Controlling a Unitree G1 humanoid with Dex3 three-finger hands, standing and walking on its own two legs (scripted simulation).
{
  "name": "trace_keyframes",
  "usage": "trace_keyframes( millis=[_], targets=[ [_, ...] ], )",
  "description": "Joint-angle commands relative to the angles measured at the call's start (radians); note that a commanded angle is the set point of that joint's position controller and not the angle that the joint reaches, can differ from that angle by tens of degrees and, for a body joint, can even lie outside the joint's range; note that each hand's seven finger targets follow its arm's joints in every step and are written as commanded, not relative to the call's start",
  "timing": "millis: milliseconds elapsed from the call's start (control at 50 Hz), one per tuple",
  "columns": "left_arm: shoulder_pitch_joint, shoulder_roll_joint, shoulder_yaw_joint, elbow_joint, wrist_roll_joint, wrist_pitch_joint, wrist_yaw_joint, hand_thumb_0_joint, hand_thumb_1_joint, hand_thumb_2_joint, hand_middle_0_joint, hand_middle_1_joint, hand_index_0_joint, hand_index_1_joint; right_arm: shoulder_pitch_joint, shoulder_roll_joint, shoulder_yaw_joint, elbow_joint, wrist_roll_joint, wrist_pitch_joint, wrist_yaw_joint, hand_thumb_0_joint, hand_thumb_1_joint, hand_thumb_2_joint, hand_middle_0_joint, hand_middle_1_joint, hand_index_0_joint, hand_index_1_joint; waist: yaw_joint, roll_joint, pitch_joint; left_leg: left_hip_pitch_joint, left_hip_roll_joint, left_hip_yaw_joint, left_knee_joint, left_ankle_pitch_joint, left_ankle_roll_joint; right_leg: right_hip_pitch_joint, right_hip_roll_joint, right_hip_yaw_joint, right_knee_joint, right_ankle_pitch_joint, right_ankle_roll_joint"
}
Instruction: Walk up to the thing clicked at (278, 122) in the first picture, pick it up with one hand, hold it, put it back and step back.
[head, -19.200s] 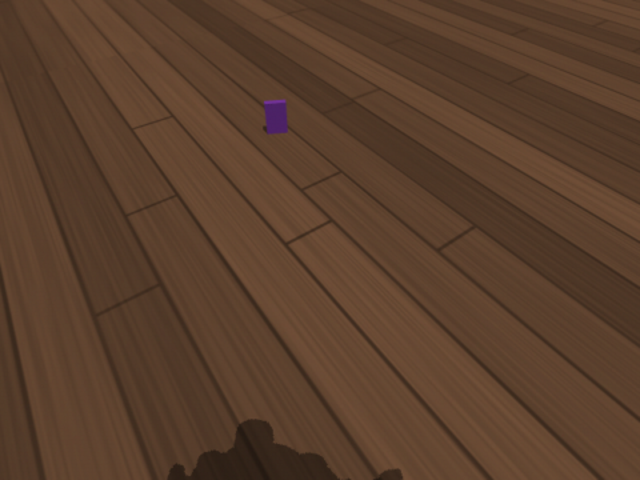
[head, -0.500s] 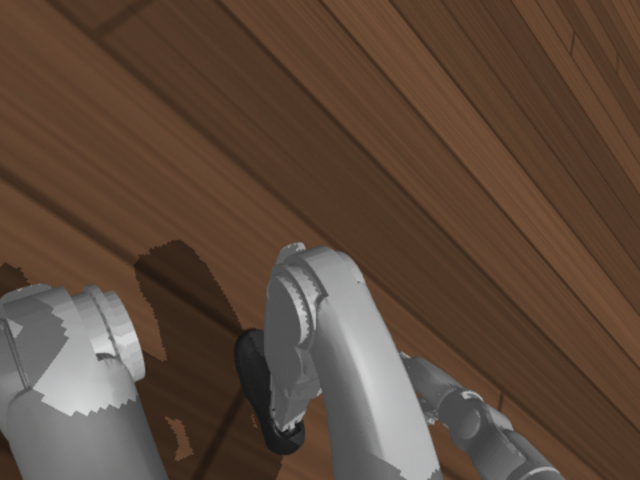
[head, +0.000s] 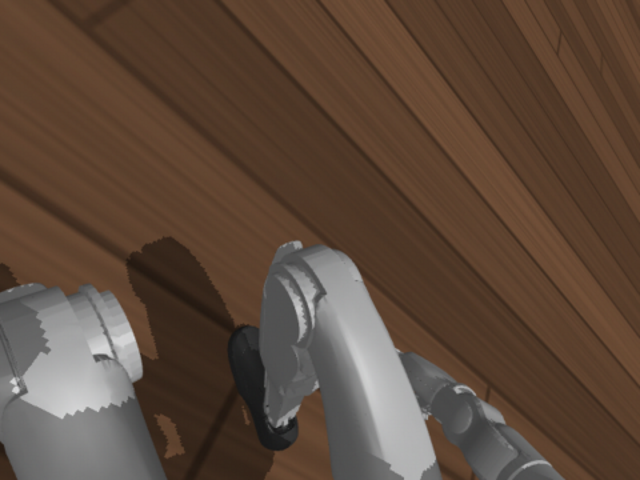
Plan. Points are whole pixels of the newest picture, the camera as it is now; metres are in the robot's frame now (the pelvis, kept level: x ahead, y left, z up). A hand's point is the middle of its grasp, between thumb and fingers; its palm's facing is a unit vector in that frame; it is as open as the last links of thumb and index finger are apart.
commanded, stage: close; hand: left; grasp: from the side
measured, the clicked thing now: out of the picture +0.47 +0.34 -0.19
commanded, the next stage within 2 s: settle in 1.02 s
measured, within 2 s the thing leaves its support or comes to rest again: leaves its support in 1.40 s
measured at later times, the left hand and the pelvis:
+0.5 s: hand out of the picture +0.45 +0.35 -0.16, palm faces +0.52 -0.85 +0.02, open 13.9 cm; pelvis +0.00 +0.00 +0.00, yaw -1 degrees
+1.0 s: hand out of the picture +0.45 +0.36 -0.16, palm faces +0.51 -0.86 +0.01, open 8.3 cm; pelvis +0.00 +0.00 +0.00, yaw +0 degrees
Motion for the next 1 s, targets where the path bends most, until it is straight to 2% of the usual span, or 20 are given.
trace_keyframes(
  millis=[0,20,80,240,320,460,520,560,580,640,660,680,700,720,740,760,820,920,940,980],
  targets=[
    [-0.241,0.157,-0.010,-0.132,0.014,-0.072,-0.008,0.000,-0.462,0.131,-0.042,-0.051,-0.048,-0.047,0.041,-0.358,-0.108,-0.012,-0.005,0.016,-0.017,0.000,-0.904,-0.903,0.200,0.300,0.200,0.300,-0.135,0.567,-0.546,0.422,0.068,0.086,-0.317,0.123,-0.005,0.233,0.020,-0.121,-0.180,0.207,-0.076],
    [-0.225,0.160,-0.009,-0.123,0.021,-0.070,-0.008,0.000,-0.461,0.126,-0.044,-0.042,-0.048,-0.040,0.038,-0.358,-0.110,-0.010,-0.003,0.017,-0.018,0.000,-0.904,-0.903,0.200,0.300,0.199,0.300,-0.130,0.567,-0.544,0.435,0.073,0.081,-0.321,0.137,-0.008,0.223,0.018,-0.119,-0.174,0.216,-0.077],
    [-0.223,0.182,-0.003,-0.126,0.025,-0.068,-0.008,0.000,-0.350,0.182,-0.204,-0.163,-0.208,-0.158,0.042,-0.359,-0.105,-0.011,-0.005,0.022,-0.021,0.000,-0.905,-0.900,0.200,0.300,0.199,0.300,-0.131,0.570,-0.562,0.440,0.074,0.087,-0.313,0.165,-0.006,0.247,0.022,-0.118,-0.180,0.234,-0.078],
    [-0.213,0.219,0.027,-0.122,0.023,-0.061,-0.018,0.000,-0.271,0.244,-0.296,-0.250,-0.308,-0.239,0.030,-0.370,-0.104,-0.018,-0.002,0.033,-0.028,0.000,-0.909,-0.899,0.200,0.299,0.200,0.299,-0.128,0.597,-0.526,0.441,0.082,0.076,-0.335,0.147,-0.011,0.220,0.016,-0.120,-0.171,0.214,-0.078],
    [-0.226,0.240,0.046,-0.158,0.010,-0.059,-0.021,0.000,-0.193,0.306,-0.352,-0.312,-0.364,-0.300,0.041,-0.367,-0.100,-0.019,-0.003,0.033,-0.031,0.000,-0.904,-0.897,0.200,0.299,0.200,0.299,-0.125,0.604,-0.561,0.457,0.084,0.080,-0.324,0.181,-0.007,0.250,0.019,-0.117,-0.175,0.244,-0.076],
    [-0.224,0.276,0.063,-0.177,0.022,-0.042,-0.033,0.000,-0.081,0.437,-0.499,-0.460,-0.511,-0.448,0.042,-0.369,-0.104,-0.022,0.001,0.040,-0.036,0.000,-0.906,-0.897,0.200,0.299,0.200,0.299,-0.118,0.623,-0.547,0.457,0.090,0.080,-0.337,0.150,-0.010,0.229,0.017,-0.116,-0.173,0.213,-0.079],
    [-0.217,0.261,0.065,-0.172,0.016,-0.036,-0.037,0.000,-0.001,0.487,-0.549,-0.512,-0.564,-0.498,0.046,-0.372,-0.106,-0.022,0.002,0.038,-0.037,0.000,-0.902,-0.896,0.200,0.299,0.200,0.299,-0.124,0.618,-0.550,0.461,0.091,0.078,-0.333,0.164,-0.010,0.228,0.016,-0.118,-0.169,0.225,-0.079],
    [-0.222,0.222,0.034,-0.156,0.012,-0.032,-0.044,0.000,0.045,0.513,-0.583,-0.543,-0.598,-0.528,0.053,-0.366,-0.103,-0.020,0.002,0.036,-0.036,0.000,-0.901,-0.895,0.200,0.299,0.200,0.299,-0.141,0.604,-0.541,0.451,0.088,0.077,-0.331,0.153,-0.006,0.235,0.018,-0.121,-0.176,0.219,-0.078],
    [-0.237,0.248,0.051,-0.181,0.009,-0.035,-0.044,0.000,0.055,0.554,-0.612,-0.589,-0.629,-0.573,0.055,-0.368,-0.104,-0.022,0.003,0.036,-0.036,0.000,-0.899,-0.895,0.200,0.299,0.200,0.299,-0.133,0.595,-0.548,0.434,0.085,0.082,-0.328,0.147,-0.003,0.246,0.019,-0.121,-0.181,0.219,-0.077],
    [-0.208,0.244,0.042,-0.135,0.011,-0.025,-0.047,0.000,0.103,0.596,-0.674,-0.644,-0.692,-0.626,0.053,-0.369,-0.103,-0.022,0.006,0.035,-0.037,0.000,-0.898,-0.894,0.200,0.299,0.200,0.299,-0.129,0.580,-0.551,0.437,0.088,0.083,-0.323,0.145,-0.002,0.240,0.020,-0.117,-0.182,0.214,-0.077],
    [-0.207,0.230,0.036,-0.116,0.008,-0.024,-0.046,0.000,0.123,0.622,-0.682,-0.664,-0.701,-0.646,0.046,-0.369,-0.101,-0.025,0.007,0.035,-0.037,0.000,-0.895,-0.894,0.200,0.299,0.200,0.299,-0.137,0.565,-0.534,0.414,0.086,0.083,-0.319,0.129,0.003,0.234,0.020,-0.118,-0.184,0.204,-0.077],
    [-0.218,0.245,0.062,-0.143,0.000,-0.029,-0.042,0.000,0.152,0.638,-0.700,-0.683,-0.721,-0.663,0.053,-0.375,-0.103,-0.029,0.006,0.034,-0.039,0.000,-0.890,-0.892,0.200,0.299,0.200,0.299,-0.134,0.565,-0.541,0.421,0.085,0.081,-0.324,0.140,-0.001,0.244,0.018,-0.122,-0.186,0.217,-0.075],
    [-0.221,0.256,0.052,-0.151,0.007,-0.029,-0.043,0.000,0.156,0.653,-0.720,-0.696,-0.739,-0.679,0.047,-0.371,-0.102,-0.023,0.007,0.033,-0.040,0.000,-0.896,-0.894,0.200,0.299,0.200,0.299,-0.124,0.582,-0.534,0.421,0.085,0.087,-0.325,0.131,0.000,0.236,0.018,-0.116,-0.185,0.208,-0.078],
    [-0.212,0.229,0.040,-0.123,0.003,-0.026,-0.047,0.000,0.186,0.670,-0.736,-0.719,-0.756,-0.700,0.047,-0.366,-0.098,-0.027,0.007,0.033,-0.038,0.000,-0.895,-0.893,0.200,0.299,0.200,0.299,-0.132,0.577,-0.526,0.417,0.084,0.086,-0.328,0.122,0.001,0.237,0.018,-0.120,-0.189,0.200,-0.077],
    [-0.239,0.256,0.058,-0.176,0.003,-0.031,-0.048,0.000,0.204,0.693,-0.765,-0.749,-0.786,-0.729,0.052,-0.371,-0.105,-0.024,0.007,0.032,-0.040,0.000,-0.893,-0.893,0.200,0.299,0.200,0.299,-0.127,0.580,-0.540,0.425,0.085,0.085,-0.327,0.126,0.000,0.238,0.018,-0.119,-0.188,0.206,-0.076],
    [-0.227,0.262,0.060,-0.154,0.003,-0.031,-0.050,0.000,0.221,0.723,-0.799,-0.789,-0.822,-0.767,0.045,-0.372,-0.103,-0.024,0.008,0.032,-0.040,0.000,-0.892,-0.892,0.200,0.299,0.200,0.299,-0.126,0.589,-0.537,0.421,0.086,0.086,-0.328,0.126,-0.001,0.235,0.017,-0.119,-0.183,0.204,-0.077],
    [-0.216,0.254,0.065,-0.153,-0.003,-0.031,-0.054,0.000,0.237,0.799,-0.900,-0.885,-0.922,-0.866,0.051,-0.376,-0.105,-0.023,0.007,0.031,-0.042,0.000,-0.898,-0.893,0.200,0.299,0.200,0.299,-0.128,0.583,-0.562,0.439,0.086,0.086,-0.318,0.165,-0.002,0.251,0.016,-0.118,-0.178,0.237,-0.075],
    [-0.247,0.245,0.050,-0.163,-0.006,-0.035,-0.060,0.000,0.270,0.900,-1.015,-1.013,-1.040,-0.993,0.051,-0.370,-0.106,-0.022,0.010,0.029,-0.041,0.000,-0.896,-0.892,0.200,0.299,0.200,0.299,-0.134,0.576,-0.553,0.420,0.083,0.088,-0.323,0.122,0.002,0.239,0.016,-0.118,-0.185,0.203,-0.078],
    [-0.231,0.250,0.059,-0.154,-0.008,-0.033,-0.062,0.000,0.298,0.929,-1.038,-1.044,-1.064,-1.023,0.056,-0.371,-0.107,-0.021,0.011,0.030,-0.041,0.000,-0.891,-0.891,0.200,0.299,0.200,0.299,-0.130,0.576,-0.562,0.424,0.083,0.091,-0.319,0.133,0.001,0.247,0.017,-0.118,-0.183,0.213,-0.078],
    [-0.238,0.235,0.043,-0.149,-0.003,-0.032,-0.066,0.000,0.299,0.957,-1.077,-1.084,-1.104,-1.063,0.054,-0.373,-0.107,-0.016,0.009,0.028,-0.043,0.000,-0.894,-0.891,0.200,0.299,0.200,0.299,-0.138,0.589,-0.551,0.432,0.083,0.089,-0.325,0.142,-0.001,0.239,0.014,-0.119,-0.182,0.220,-0.079]
  ],
)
